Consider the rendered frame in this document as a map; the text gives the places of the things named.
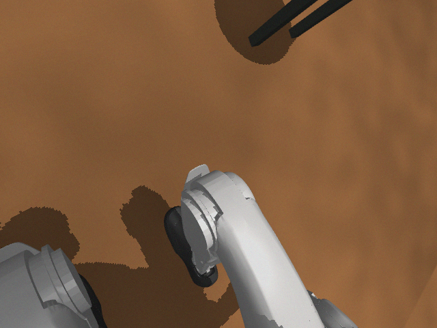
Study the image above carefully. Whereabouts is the right robot foot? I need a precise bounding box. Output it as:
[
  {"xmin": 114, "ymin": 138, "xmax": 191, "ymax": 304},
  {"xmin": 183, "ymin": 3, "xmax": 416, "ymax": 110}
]
[{"xmin": 164, "ymin": 206, "xmax": 218, "ymax": 288}]

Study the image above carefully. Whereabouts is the right robot hand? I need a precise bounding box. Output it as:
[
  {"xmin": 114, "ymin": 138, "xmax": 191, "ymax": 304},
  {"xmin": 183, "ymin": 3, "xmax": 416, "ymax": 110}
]
[{"xmin": 307, "ymin": 290, "xmax": 358, "ymax": 328}]

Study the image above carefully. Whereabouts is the left robot foot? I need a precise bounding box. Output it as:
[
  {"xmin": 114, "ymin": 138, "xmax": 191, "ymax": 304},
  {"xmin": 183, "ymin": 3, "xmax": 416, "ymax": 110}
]
[{"xmin": 79, "ymin": 274, "xmax": 107, "ymax": 328}]

